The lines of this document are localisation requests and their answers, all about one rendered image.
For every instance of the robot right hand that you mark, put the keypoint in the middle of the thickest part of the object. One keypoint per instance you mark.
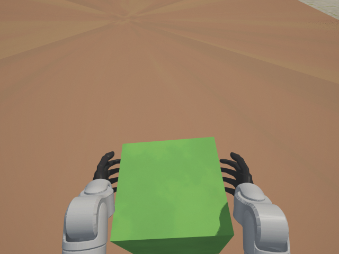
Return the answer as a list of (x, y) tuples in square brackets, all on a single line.
[(241, 174)]

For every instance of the carton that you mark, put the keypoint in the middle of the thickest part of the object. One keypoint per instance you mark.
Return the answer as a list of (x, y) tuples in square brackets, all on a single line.
[(171, 199)]

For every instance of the left robot forearm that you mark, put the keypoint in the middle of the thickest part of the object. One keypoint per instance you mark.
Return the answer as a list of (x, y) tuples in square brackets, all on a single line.
[(86, 219)]

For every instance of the right robot forearm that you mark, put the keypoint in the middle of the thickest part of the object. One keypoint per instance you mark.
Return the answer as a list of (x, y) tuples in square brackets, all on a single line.
[(265, 227)]

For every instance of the robot left hand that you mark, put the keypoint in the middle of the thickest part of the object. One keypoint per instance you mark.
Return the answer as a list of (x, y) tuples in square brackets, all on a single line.
[(102, 171)]

